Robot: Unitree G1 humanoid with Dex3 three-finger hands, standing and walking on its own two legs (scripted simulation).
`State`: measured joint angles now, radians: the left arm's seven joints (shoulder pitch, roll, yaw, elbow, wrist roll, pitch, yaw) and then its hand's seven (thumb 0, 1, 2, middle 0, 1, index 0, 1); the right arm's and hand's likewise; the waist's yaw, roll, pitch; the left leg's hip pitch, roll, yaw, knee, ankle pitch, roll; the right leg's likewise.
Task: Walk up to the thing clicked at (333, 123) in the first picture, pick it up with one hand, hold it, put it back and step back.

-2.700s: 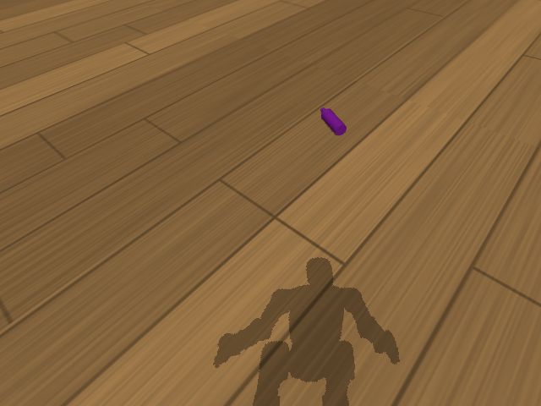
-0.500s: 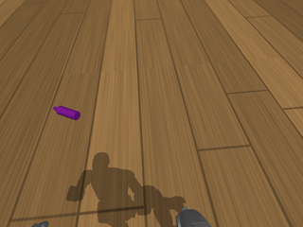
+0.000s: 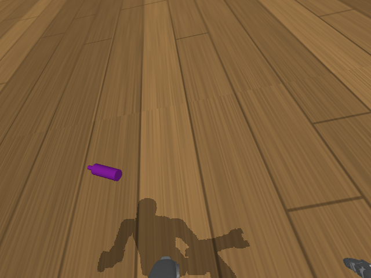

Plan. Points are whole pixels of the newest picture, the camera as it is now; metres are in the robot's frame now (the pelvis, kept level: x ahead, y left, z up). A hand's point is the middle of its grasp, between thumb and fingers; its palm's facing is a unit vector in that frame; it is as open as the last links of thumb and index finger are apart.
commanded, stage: walk up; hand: left
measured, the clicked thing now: (103, 171) +0.88 +0.74 -0.72
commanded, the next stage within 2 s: none
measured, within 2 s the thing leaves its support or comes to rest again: neither
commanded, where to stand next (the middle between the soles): +0.48 +0.63 m, yaw -21 degrees
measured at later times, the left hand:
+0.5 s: hand (42, 236) +0.27 +0.48 -0.12, palm faces -0.18 -0.84 -0.51, open 7.3 cm
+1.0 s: hand out of the picture +0.36 +0.72 -0.14, palm faces -0.19 -0.75 -0.64, open 7.4 cm
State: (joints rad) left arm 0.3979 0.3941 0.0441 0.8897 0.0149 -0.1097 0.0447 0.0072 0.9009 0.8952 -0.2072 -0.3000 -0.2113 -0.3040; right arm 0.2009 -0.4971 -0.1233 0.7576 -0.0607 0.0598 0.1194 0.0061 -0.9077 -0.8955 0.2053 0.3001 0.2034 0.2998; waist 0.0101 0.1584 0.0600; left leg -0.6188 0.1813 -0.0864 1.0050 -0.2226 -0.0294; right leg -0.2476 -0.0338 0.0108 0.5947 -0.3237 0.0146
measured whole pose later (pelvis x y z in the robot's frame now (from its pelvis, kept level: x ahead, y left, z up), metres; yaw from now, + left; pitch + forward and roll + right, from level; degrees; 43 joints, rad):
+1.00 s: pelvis +0.23 +0.39 -0.04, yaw -13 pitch -3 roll +0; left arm 0.31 0.52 0.09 0.89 0.04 -0.07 0.10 0.01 0.90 0.90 -0.21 -0.30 -0.21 -0.30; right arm 0.23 -0.49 -0.14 0.76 -0.07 0.08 0.10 0.01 -0.91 -0.90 0.20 0.30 0.20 0.30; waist 0.00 0.05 0.11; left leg -0.43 0.11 0.00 0.93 -0.45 -0.05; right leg -0.46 -0.19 0.12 0.88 -0.41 -0.01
